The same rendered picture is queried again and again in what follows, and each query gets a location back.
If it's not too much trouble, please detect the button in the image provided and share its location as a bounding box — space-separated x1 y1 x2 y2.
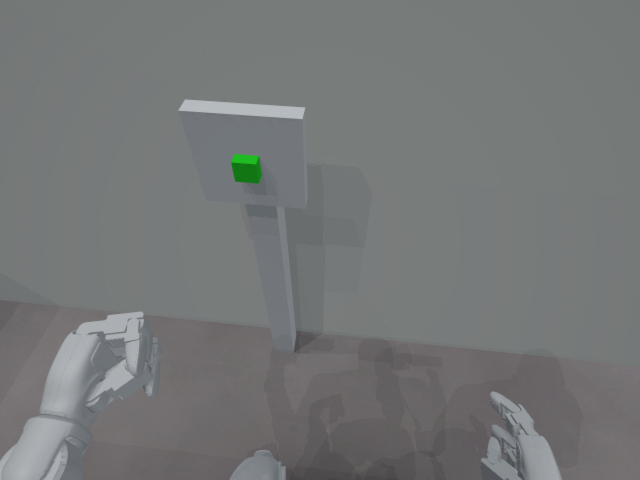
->
231 154 262 183

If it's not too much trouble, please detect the robot left forearm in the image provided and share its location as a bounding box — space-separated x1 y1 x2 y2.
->
0 415 93 480

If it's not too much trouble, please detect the right robot hand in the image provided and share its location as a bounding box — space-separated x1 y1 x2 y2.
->
481 391 562 480

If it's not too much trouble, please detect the left robot hand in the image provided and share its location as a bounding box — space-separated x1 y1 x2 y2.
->
39 312 163 428

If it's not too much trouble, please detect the left robot thigh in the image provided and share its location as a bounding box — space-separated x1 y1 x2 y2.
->
229 456 286 480

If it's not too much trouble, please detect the robot left shin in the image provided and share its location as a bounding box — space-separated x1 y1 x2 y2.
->
253 450 273 458

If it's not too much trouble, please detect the panel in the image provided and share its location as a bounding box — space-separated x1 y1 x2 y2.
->
178 100 308 353

